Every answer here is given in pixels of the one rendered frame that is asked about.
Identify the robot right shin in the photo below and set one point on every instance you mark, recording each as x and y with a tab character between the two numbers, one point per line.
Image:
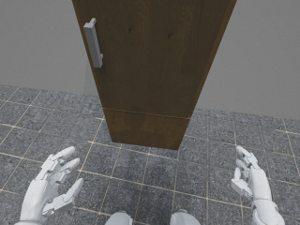
182	211

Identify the robot right hand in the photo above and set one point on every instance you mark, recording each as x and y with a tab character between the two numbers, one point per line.
256	186

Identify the robot left hand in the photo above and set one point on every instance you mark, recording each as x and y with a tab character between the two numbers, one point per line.
35	206

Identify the right robot forearm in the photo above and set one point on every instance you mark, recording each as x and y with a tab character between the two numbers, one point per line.
265	212

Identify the handle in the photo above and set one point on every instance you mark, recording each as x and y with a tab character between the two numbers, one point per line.
92	41

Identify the cupboard door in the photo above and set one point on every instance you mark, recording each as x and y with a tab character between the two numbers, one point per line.
155	52

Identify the robot left thigh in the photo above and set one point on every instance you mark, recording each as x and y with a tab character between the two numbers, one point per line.
119	218

